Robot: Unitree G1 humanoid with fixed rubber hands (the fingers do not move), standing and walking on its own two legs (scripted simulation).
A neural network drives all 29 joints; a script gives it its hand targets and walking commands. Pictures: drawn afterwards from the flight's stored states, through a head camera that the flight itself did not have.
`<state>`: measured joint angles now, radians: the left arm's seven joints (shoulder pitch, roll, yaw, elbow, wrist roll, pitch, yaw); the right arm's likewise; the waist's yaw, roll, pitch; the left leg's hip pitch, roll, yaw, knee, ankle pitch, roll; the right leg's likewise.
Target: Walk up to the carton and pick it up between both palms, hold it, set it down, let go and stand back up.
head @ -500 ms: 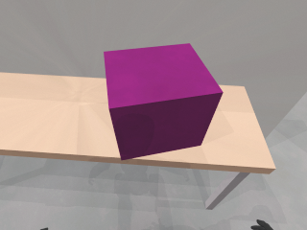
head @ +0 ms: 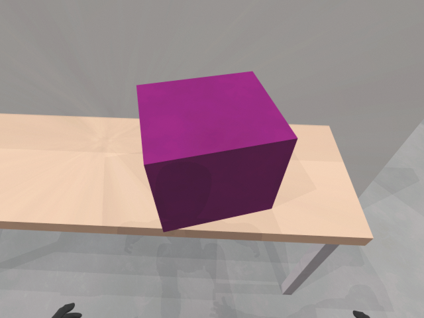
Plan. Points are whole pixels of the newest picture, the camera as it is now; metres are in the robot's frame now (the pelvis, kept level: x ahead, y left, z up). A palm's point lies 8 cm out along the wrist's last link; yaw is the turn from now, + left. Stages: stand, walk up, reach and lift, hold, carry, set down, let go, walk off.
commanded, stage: walk up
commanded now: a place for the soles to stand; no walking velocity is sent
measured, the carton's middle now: (208, 150) +0.49 +0.01 +0.01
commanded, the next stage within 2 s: stand in 1.38 s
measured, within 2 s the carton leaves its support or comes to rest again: neither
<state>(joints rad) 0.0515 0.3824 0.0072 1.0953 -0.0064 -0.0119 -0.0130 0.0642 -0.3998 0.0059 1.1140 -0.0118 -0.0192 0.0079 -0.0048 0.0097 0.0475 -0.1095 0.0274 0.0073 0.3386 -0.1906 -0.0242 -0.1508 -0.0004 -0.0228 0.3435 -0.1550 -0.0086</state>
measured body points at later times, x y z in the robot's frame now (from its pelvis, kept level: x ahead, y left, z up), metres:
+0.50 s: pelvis -0.01 +0.06 -0.01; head +0.02 +0.06 +0.43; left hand +0.09 +0.41 -0.11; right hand +0.07 -0.27 -0.13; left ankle -0.01 +0.18 -0.75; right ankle +0.01 -0.09 -0.73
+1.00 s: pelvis +0.01 +0.07 +0.00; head +0.01 +0.07 +0.45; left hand +0.10 +0.38 -0.12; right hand +0.13 -0.25 -0.11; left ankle -0.01 +0.18 -0.75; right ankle +0.00 -0.06 -0.75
